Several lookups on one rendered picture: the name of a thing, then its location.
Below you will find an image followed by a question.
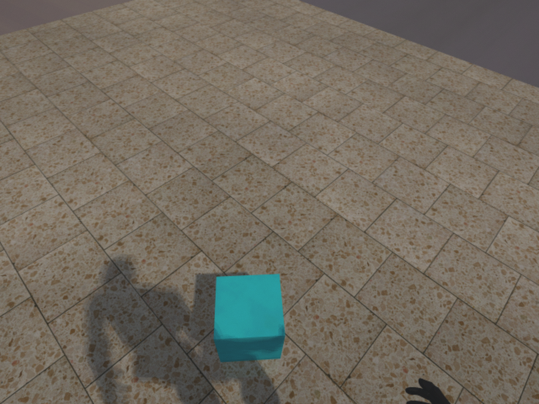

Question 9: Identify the robot right hand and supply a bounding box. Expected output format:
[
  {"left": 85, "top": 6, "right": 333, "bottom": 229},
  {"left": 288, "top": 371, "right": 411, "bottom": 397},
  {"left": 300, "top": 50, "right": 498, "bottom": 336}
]
[{"left": 405, "top": 378, "right": 450, "bottom": 404}]

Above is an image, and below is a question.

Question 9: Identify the carton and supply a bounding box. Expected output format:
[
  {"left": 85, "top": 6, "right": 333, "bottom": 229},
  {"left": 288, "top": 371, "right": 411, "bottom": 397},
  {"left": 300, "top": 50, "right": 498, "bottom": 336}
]
[{"left": 214, "top": 274, "right": 286, "bottom": 362}]

